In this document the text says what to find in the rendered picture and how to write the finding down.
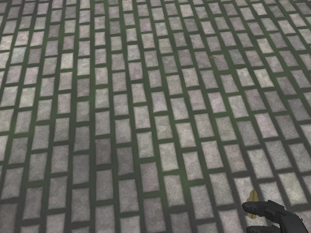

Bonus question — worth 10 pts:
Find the right robot hand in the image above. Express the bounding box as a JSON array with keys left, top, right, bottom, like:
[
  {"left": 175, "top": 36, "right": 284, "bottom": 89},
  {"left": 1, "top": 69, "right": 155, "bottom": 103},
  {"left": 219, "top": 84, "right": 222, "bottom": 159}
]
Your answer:
[{"left": 242, "top": 200, "right": 309, "bottom": 233}]

